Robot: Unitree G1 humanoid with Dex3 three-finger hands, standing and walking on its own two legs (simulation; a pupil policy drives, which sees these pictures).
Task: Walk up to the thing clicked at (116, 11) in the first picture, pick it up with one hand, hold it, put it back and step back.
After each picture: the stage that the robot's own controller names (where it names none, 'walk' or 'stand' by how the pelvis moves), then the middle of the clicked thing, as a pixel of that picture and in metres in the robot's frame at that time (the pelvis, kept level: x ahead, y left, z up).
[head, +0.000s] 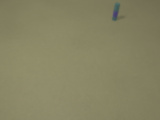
stand; (115, 12) +2.01 -0.49 -0.65
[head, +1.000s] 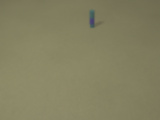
walk; (92, 19) +1.92 +0.00 -0.62
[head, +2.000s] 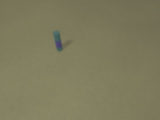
walk; (58, 41) +1.32 +0.32 -0.64
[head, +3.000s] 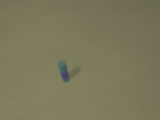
walk; (64, 71) +0.89 +0.25 -0.65
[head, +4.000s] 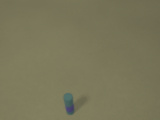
walk; (69, 104) +0.59 +0.15 -0.64
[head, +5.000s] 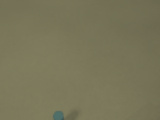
stand; out of the picture +0.44 +0.16 -0.64
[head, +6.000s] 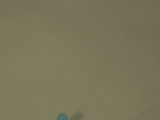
stand; out of the picture +0.43 +0.13 -0.65
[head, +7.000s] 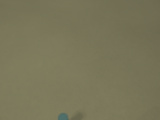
stand; out of the picture +0.44 +0.13 -0.66
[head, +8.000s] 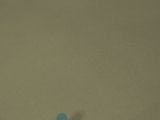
stand; out of the picture +0.43 +0.14 -0.66
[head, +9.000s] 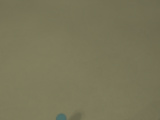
stand; out of the picture +0.43 +0.15 -0.66
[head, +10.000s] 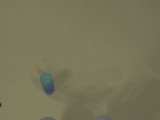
go down; (48, 85) +0.47 +0.15 -0.50
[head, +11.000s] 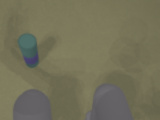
go down; (30, 53) +0.51 +0.18 -0.28
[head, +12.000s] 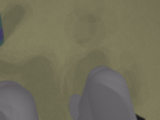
close in; out of the picture +0.50 +0.22 -0.19
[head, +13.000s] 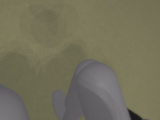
close; out of the picture +0.50 +0.25 -0.17
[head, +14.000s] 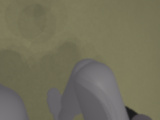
lift; out of the picture +0.47 +0.24 -0.17
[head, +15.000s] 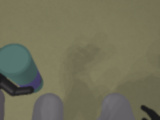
lift; (26, 74) +0.34 +0.18 +0.00
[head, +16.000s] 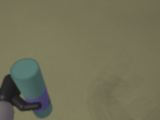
hold; (35, 92) +0.30 +0.16 +0.05
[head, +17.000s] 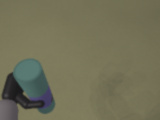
hold; (38, 90) +0.31 +0.15 +0.04
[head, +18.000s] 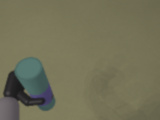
crouch; (39, 88) +0.32 +0.14 +0.01
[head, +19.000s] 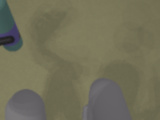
crouch; (3, 27) +0.50 +0.18 -0.03
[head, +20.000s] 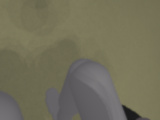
lower; out of the picture +0.47 +0.26 -0.18
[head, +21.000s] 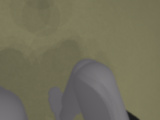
lower; out of the picture +0.47 +0.25 -0.18
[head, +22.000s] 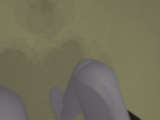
lower; out of the picture +0.46 +0.25 -0.18
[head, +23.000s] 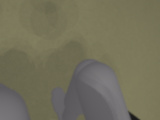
lower; out of the picture +0.46 +0.24 -0.18
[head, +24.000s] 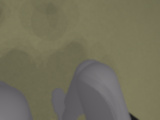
loosen; out of the picture +0.45 +0.22 -0.18
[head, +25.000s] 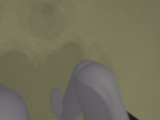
withdraw; out of the picture +0.46 +0.23 -0.18
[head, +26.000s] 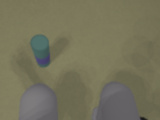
walk; (42, 53) +0.48 +0.16 -0.27
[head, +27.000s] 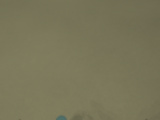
stand; out of the picture +0.40 +0.12 -0.59
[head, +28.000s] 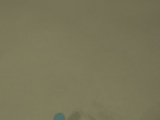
stand; out of the picture +0.41 +0.14 -0.60
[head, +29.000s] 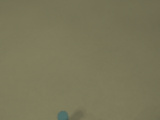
stand; out of the picture +0.41 +0.13 -0.62
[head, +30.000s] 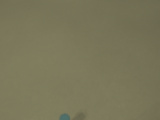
walk; out of the picture +0.42 +0.13 -0.65
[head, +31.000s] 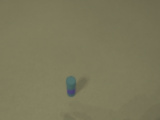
walk; (71, 87) +0.57 +0.07 -0.63
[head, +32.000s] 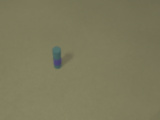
walk; (57, 58) +0.84 +0.18 -0.64
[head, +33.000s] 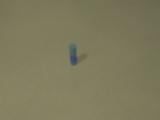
stand; (73, 55) +1.09 +0.13 -0.64
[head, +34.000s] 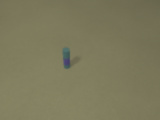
stand; (66, 58) +1.08 +0.15 -0.66
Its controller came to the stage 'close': yes
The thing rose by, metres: 0.69
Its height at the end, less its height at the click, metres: +0.00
